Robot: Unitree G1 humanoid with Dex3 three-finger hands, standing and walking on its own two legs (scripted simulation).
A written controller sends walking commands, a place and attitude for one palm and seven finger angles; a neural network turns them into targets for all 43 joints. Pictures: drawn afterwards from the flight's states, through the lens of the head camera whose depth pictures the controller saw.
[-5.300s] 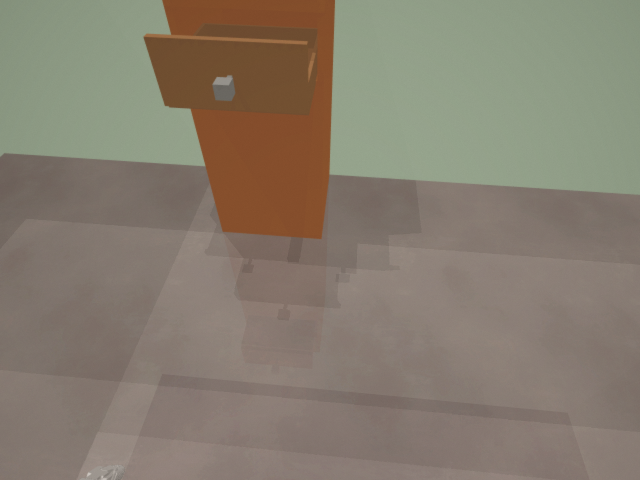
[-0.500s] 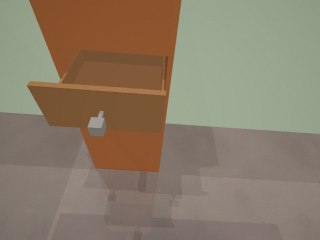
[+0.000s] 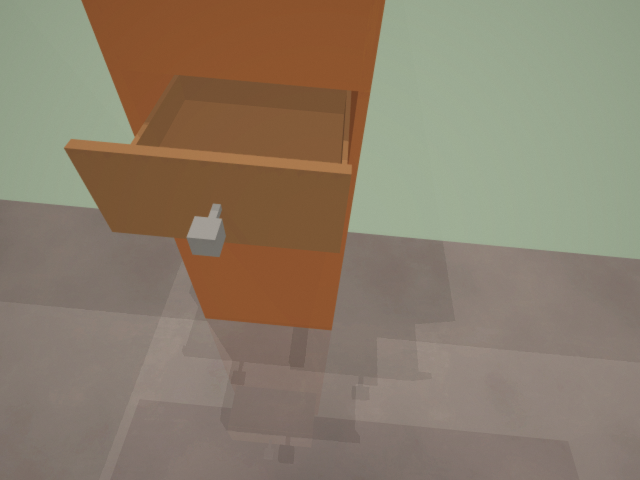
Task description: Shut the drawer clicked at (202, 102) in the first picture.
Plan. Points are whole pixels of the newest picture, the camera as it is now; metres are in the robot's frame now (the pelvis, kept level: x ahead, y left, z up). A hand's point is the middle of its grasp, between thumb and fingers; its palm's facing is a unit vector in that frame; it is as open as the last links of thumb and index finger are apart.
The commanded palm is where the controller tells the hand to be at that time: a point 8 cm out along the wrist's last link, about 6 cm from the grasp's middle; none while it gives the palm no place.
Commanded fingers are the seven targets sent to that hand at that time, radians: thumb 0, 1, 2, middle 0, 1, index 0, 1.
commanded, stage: look again from close up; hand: left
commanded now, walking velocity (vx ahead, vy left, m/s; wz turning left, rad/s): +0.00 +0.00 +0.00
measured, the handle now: (210, 226) +0.44 +0.19 +0.04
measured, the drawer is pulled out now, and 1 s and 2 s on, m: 0.20 0.20 0.20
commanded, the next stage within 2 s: raise the hand and make a fist in 0.34 s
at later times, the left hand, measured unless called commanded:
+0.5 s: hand out of the picture +0.06 +0.21 -0.15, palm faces +0.10 -0.97 -0.24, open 7.4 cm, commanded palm +0.10 +0.25 -0.05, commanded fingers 0.00 0.90 0.90 -0.28 -0.39 -0.28 -0.39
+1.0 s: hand (164, 449) +0.15 +0.18 +0.00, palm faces +0.05 -1.00 -0.06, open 5.2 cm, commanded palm +0.14 +0.24 +0.01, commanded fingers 0.00 0.90 0.90 -0.78 -0.93 -0.78 -0.93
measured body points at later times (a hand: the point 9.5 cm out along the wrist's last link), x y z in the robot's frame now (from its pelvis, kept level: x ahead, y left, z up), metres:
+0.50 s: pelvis +0.00 +0.01 +0.00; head +0.02 +0.02 +0.45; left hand +0.06 +0.26 -0.13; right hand +0.05 -0.22 -0.14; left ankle +0.00 +0.11 -0.73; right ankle -0.05 -0.15 -0.73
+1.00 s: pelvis -0.05 -0.05 -0.06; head -0.02 -0.05 +0.39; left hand +0.14 +0.23 +0.01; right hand +0.16 -0.30 -0.11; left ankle +0.00 +0.10 -0.73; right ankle -0.03 -0.12 -0.73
